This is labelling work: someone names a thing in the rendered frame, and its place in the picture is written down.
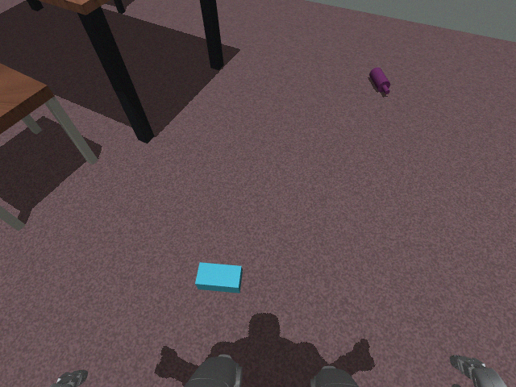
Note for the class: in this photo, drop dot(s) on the table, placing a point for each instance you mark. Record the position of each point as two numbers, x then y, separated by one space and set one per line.
100 35

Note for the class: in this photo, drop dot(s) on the right robot hand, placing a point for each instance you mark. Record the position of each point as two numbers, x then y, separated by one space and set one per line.
476 371

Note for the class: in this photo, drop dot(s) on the left robot hand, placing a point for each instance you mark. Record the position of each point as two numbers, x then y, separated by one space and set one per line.
73 379

